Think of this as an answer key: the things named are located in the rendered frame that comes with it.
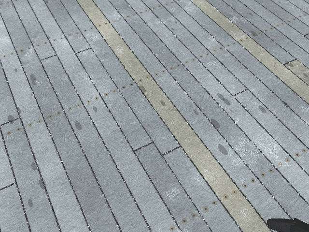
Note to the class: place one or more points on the robot right hand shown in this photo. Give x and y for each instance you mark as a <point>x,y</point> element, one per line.
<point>287,225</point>

